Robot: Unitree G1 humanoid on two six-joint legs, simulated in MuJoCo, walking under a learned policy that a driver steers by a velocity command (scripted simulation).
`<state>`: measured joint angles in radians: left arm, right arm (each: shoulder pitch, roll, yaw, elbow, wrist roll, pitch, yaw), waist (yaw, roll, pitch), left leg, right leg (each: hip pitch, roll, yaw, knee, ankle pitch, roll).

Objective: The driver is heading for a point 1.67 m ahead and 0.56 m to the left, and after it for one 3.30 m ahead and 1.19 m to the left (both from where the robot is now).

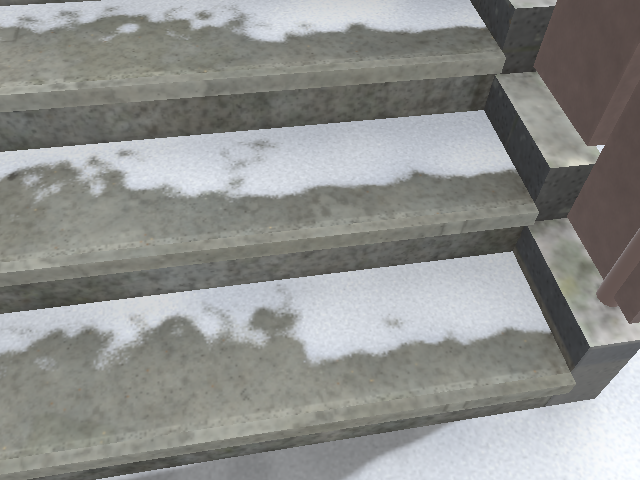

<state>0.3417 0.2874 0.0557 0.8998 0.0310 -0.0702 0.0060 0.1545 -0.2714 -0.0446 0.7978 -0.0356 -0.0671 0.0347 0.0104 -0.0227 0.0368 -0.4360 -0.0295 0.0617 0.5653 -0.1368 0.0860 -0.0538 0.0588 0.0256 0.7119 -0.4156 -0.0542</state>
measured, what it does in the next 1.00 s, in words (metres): climbs, turning left: right foot, then left foot 0.16 m higher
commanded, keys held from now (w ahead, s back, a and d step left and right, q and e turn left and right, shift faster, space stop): w+q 0.66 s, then w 0.34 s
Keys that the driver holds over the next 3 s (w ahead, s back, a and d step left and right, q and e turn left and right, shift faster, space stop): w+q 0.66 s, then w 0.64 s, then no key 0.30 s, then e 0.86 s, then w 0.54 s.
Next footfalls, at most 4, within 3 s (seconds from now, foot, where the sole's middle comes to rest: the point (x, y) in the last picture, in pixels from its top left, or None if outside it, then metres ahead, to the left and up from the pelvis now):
0.46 right None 0.39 -0.04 -0.76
0.98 left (147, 392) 0.57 0.34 -0.60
1.50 right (144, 221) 0.86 0.37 -0.44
2.12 left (35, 228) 0.83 0.57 -0.44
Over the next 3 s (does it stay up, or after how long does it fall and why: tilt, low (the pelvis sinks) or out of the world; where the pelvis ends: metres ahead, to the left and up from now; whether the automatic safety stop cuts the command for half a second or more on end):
stays up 0.97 0.41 0.34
